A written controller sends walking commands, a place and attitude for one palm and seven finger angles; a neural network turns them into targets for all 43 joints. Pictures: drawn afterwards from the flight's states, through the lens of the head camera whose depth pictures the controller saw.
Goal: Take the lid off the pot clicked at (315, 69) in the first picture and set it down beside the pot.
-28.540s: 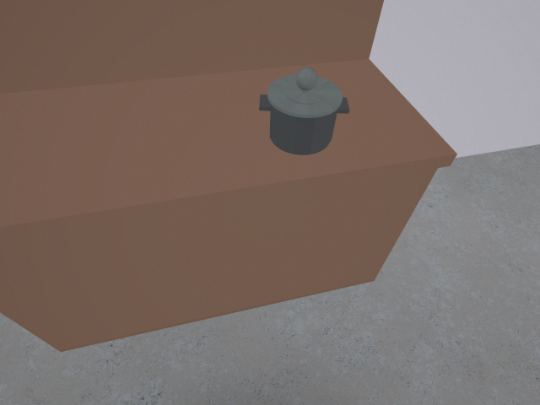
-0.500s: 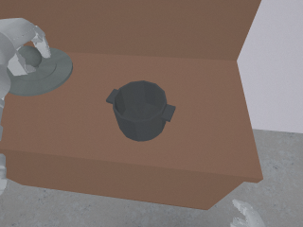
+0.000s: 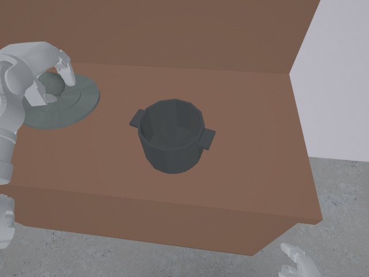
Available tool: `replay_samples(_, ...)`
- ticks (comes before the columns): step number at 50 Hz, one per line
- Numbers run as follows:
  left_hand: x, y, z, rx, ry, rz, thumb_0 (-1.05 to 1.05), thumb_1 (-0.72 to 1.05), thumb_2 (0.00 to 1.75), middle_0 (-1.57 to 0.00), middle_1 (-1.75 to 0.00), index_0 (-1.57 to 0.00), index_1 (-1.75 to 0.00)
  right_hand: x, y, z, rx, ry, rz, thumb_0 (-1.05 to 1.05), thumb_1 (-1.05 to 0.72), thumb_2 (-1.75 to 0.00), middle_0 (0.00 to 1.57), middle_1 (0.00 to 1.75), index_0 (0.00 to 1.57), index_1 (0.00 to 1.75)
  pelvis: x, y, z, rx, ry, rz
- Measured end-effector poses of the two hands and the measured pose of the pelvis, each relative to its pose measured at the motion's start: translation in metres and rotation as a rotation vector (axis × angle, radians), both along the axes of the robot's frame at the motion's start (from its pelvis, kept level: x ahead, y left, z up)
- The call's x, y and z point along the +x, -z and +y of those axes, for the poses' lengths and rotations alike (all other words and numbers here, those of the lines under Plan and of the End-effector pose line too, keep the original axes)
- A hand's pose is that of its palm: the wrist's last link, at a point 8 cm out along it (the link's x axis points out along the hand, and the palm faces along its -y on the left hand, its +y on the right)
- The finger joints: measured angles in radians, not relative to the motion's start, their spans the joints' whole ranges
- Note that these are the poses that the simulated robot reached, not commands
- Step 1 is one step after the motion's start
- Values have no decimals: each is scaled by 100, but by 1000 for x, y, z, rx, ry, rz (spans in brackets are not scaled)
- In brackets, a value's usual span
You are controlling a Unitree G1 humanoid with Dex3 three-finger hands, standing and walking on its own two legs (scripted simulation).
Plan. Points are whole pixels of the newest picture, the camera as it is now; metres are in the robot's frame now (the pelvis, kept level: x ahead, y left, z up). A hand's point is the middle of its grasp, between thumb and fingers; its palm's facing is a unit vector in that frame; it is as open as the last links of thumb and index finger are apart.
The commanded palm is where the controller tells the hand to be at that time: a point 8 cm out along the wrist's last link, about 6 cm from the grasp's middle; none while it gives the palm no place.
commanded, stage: lower the lid onto the table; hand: left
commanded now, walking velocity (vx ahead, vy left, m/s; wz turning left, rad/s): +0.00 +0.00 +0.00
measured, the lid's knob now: (51, 84) +0.45 +0.30 +0.17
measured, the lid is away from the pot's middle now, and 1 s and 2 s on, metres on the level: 0.24 0.25 0.25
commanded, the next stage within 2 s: none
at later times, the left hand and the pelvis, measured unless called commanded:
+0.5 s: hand (55, 101) +0.41 +0.28 +0.16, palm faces -0.33 -0.05 -0.94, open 7.5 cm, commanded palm +0.40 +0.28 +0.23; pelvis +0.00 +0.00 +0.00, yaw +0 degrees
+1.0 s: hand (54, 117) +0.40 +0.30 +0.12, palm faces -0.40 -0.07 -0.91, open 7.5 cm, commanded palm +0.41 +0.29 +0.19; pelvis +0.00 +0.00 +0.00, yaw +0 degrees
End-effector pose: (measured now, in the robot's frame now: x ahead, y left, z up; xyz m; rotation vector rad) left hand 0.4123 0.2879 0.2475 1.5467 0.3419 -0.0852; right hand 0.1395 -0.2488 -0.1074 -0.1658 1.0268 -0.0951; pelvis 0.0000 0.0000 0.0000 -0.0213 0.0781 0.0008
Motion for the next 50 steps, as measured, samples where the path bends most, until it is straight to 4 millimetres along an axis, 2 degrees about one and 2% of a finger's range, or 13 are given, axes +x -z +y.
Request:
replay_samples(11, -1, 14, -7, -2, 27, 26, 1, 15, 93, -73, -79, -76, -82, 3, 0, 2, -4, -11, -5, 1, -91, -90, 21, 30, 20, 30, -1, 0, 0, 0, -4, -1)
replay_samples(20, 0, 26, -9, -7, 36, 48, 1, 15, 93, -72, -79, -76, -81, -4, 0, -4, -16, 2, 5, 1, -91, -90, 21, 30, 20, 30, -1, 0, -2, 0, -1, -2)
replay_samples(32, -4, 41, -4, -21, 37, 80, 1, 15, 93, -72, -79, -76, -81, -19, 1, -13, -35, 27, 34, 1, -91, -90, 21, 30, 20, 30, -2, 0, -4, -2, 0, -5)
replay_samples(50, -7, 70, 12, -54, 39, 141, 1, 15, 93, -72, -79, -76, -81, -29, 0, -15, -69, 48, 58, 1, -90, -90, 21, 30, 20, 30, -4, 2, -2, -7, 3, 0)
